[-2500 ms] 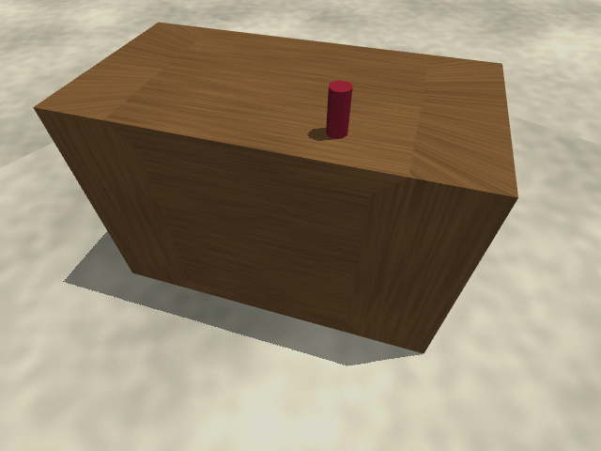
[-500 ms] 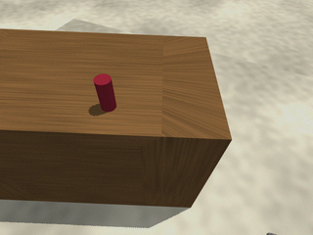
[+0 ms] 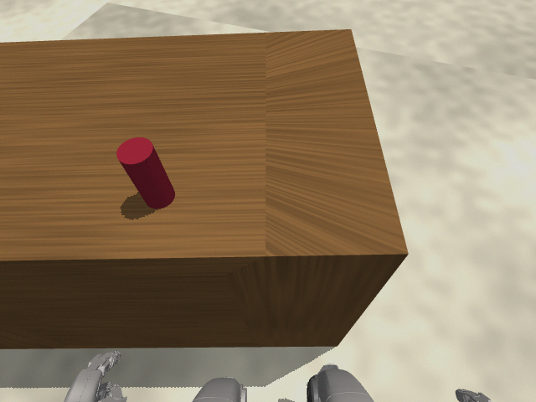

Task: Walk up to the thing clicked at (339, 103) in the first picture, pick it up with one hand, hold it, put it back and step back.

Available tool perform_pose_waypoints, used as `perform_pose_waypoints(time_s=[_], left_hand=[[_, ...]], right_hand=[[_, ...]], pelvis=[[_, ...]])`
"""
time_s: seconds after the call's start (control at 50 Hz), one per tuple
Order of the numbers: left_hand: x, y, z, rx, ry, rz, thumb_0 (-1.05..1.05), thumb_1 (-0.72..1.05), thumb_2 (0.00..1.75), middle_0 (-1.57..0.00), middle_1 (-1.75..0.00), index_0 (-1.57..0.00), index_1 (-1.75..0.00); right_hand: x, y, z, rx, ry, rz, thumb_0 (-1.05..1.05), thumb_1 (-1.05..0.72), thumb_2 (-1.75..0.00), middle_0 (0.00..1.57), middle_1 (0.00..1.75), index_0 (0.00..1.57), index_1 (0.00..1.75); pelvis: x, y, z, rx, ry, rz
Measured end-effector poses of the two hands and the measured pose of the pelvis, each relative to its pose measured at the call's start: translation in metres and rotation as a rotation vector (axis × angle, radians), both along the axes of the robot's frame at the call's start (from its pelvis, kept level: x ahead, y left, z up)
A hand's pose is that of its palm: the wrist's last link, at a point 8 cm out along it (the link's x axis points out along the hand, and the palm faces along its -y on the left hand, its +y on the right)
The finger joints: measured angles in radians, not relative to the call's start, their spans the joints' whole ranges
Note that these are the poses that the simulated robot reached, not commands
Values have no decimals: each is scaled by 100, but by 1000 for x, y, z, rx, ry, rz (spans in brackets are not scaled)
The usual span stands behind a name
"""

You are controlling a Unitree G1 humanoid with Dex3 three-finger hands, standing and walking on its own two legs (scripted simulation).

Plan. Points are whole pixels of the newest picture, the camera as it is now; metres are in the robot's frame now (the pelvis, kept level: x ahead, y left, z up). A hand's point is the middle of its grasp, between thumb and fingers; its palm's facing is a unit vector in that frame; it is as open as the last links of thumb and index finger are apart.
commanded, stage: walk up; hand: left
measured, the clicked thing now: (148, 175) +0.44 +0.20 +0.06
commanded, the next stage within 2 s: stand in 1.92 s
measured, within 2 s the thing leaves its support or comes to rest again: neither
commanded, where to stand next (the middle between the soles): +0.02 +0.00 m, yaw +0 degrees
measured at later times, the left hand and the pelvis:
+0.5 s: hand out of the picture +0.01 +0.27 -0.14, palm faces -0.04 -0.92 -0.38, open 7.4 cm; pelvis -0.05 +0.01 +0.01, yaw -2 degrees
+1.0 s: hand out of the picture +0.05 +0.25 -0.12, palm faces -0.04 -0.93 -0.36, open 7.4 cm; pelvis -0.03 +0.00 +0.02, yaw -1 degrees
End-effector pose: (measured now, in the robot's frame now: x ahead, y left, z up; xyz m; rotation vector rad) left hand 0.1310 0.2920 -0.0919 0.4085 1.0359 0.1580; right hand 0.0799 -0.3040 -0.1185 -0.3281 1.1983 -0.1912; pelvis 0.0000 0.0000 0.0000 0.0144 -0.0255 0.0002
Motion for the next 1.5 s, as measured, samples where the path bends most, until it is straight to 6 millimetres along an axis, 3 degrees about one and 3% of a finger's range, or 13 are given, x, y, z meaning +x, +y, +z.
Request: perform_pose_waypoints(time_s=[0.14,0.28,0.34,0.44,0.54,0.7,0.84,1.02,1.22,1.5], left_hand=[[-21,32,-24,-26,-1,56,0,90,89,-21,-30,-21,-30],[-69,45,-21,-43,102,113,1,91,89,-20,-30,-20,-30],[-90,45,-21,-36,146,120,1,91,89,-20,-30,-20,-30],[-117,32,-18,-9,186,109,1,91,89,-20,-30,-20,-30],[-132,23,-8,-17,177,98,1,91,89,-20,-30,-20,-30],[-113,24,-2,-36,110,89,1,91,89,-20,-30,-20,-30],[-103,15,2,-38,110,81,1,91,89,-20,-30,-20,-30],[-79,6,7,-43,119,79,1,91,89,-20,-30,-20,-30],[-52,3,6,-59,87,70,1,91,89,-20,-30,-20,-30],[-56,10,5,-62,124,74,0,91,89,-20,-30,-20,-30]], right_hand=[[-21,10,10,-80,-3,26,0,-91,-90,20,30,20,30],[-47,8,38,-112,5,19,1,-91,-90,20,30,20,30],[-48,1,41,-118,-10,30,1,-90,-90,20,30,20,30],[-46,-14,29,-98,-49,16,1,-90,-90,20,30,20,30],[-46,-4,25,-41,-79,-2,1,-91,-90,20,30,20,30],[-63,17,20,15,-61,3,1,-91,-90,20,30,20,30],[-68,10,21,28,-20,-18,1,-91,-90,20,30,20,30],[-58,-1,24,7,9,-40,1,-91,-90,20,30,20,30],[-38,1,32,-6,-19,-46,1,-91,-90,20,30,20,30],[-34,12,34,5,-11,-50,1,-91,-90,20,30,20,30]], pelvis=[[-19,19,-11,33,-24,5],[-31,19,7,-32,-11,3],[-37,15,8,-30,-3,-10],[-47,7,4,-69,-30,-23],[-49,8,10,-24,-36,-32],[-54,11,14,-12,-37,-26],[-46,2,20,-16,-24,-22],[-34,0,25,-14,-18,-19],[-27,2,27,-15,-24,-22],[-25,9,31,-16,-25,-28]])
